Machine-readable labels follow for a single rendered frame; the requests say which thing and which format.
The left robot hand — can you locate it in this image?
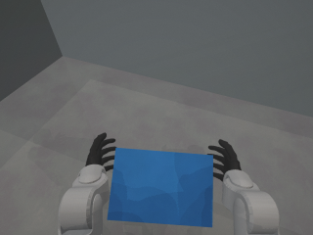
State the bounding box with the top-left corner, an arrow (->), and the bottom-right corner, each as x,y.
85,132 -> 117,172

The right robot forearm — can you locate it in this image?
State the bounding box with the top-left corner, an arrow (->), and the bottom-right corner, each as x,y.
221,169 -> 281,235

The right robot hand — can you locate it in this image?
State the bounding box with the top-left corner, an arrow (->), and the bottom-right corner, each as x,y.
208,139 -> 242,181

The carton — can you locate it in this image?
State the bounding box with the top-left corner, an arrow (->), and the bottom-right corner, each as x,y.
107,148 -> 213,228

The left robot forearm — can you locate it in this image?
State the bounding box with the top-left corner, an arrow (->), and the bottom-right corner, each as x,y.
58,164 -> 111,235

